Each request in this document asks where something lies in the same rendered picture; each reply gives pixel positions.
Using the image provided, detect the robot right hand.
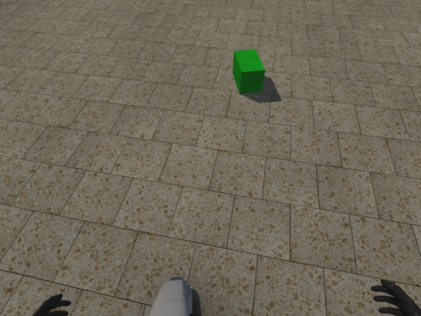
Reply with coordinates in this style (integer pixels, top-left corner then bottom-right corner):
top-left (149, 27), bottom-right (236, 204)
top-left (371, 280), bottom-right (421, 316)

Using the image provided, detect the robot left thigh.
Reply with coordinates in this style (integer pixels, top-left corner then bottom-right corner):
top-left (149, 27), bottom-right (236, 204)
top-left (149, 280), bottom-right (193, 316)

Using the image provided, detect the carton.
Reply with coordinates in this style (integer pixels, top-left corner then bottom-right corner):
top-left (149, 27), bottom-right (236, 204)
top-left (233, 49), bottom-right (265, 94)

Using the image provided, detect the robot left shin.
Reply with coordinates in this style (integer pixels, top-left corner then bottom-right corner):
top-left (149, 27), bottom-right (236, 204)
top-left (170, 276), bottom-right (185, 282)

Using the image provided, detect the robot left hand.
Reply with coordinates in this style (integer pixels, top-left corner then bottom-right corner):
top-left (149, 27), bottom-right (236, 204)
top-left (32, 294), bottom-right (71, 316)

